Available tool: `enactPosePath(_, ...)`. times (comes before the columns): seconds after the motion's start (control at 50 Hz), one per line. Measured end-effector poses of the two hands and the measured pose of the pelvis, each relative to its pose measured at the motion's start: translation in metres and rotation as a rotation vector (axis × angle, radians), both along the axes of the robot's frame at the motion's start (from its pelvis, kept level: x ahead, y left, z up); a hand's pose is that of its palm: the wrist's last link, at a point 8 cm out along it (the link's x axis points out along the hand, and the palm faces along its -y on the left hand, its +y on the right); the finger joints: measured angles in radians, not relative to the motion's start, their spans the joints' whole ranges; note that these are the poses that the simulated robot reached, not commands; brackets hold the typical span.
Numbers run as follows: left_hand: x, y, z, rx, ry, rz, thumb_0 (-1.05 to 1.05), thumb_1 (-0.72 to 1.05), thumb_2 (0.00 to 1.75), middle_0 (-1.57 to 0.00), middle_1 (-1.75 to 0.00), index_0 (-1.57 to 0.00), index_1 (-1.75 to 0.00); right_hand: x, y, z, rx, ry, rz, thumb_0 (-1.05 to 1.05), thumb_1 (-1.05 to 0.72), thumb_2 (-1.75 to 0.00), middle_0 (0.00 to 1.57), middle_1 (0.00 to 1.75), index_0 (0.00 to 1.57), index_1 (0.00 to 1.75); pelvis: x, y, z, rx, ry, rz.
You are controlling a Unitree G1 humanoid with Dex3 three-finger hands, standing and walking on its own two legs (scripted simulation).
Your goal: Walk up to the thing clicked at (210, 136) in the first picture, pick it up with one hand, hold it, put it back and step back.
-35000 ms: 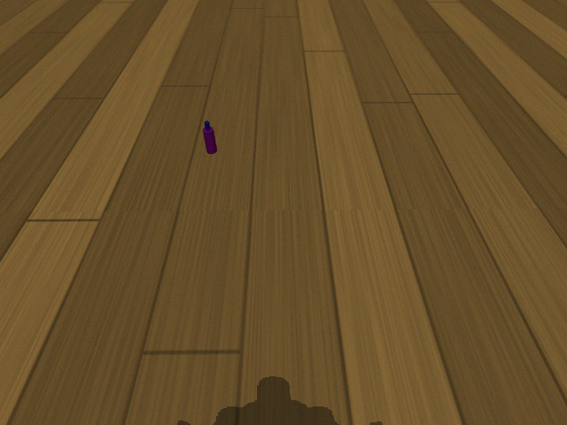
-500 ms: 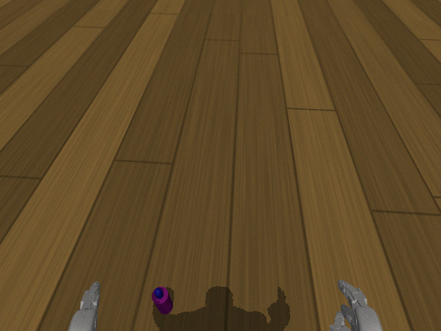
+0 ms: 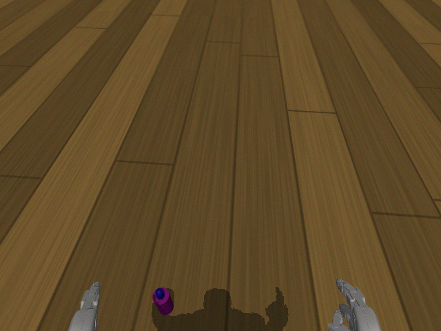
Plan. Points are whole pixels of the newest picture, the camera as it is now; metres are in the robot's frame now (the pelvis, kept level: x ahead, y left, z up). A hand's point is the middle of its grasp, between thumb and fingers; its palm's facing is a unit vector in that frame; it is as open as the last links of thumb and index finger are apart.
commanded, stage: home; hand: left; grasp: from the side
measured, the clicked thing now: (162, 299) +0.38 +0.21 -0.62
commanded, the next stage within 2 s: stand in 0.46 s
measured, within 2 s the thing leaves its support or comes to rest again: neither
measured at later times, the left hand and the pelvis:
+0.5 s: hand out of the picture +0.16 +0.19 -0.06, palm faces +0.10 -0.96 -0.27, open 17.5 cm; pelvis -0.01 +0.01 +0.00, yaw +0 degrees
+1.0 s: hand out of the picture +0.14 +0.21 -0.10, palm faces -0.02 -0.94 -0.33, open 9.5 cm; pelvis -0.01 +0.00 +0.02, yaw +0 degrees
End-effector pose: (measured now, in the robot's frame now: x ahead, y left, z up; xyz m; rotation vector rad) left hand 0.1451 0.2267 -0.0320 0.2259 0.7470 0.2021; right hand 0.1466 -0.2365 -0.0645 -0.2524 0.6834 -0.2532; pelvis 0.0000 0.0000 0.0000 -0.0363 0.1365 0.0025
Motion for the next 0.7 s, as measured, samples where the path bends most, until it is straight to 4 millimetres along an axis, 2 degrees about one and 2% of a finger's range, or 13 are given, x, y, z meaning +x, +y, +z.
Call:
enactPosePath(0.6, -0.0048, 0.0050, 0.0013, 0.002, -0.011, -0.004, -0.01, -0.54, 0.06, -0.06, -0.05, -0.05, -0.05, -0.0073, 0.0076, 0.0003, 0.005, -0.001, 0.010, 0.02, -0.90, -0.90, 0.20, 0.30, 0.21, 0.30, -0.0059, 0.0052, 0.0007, -0.002, -0.008, -0.002)
enactPosePath(0.7, -0.0052, 0.0043, 0.0009, 0.004, -0.008, -0.001, -0.01, -0.43, 0.16, -0.11, -0.14, -0.11, -0.13, -0.0069, 0.0060, 0.0000, 0.005, 0.001, 0.009, 0.02, -0.90, -0.90, 0.20, 0.30, 0.21, 0.30, -0.0052, 0.0038, 0.0007, 0.000, -0.006, -0.003)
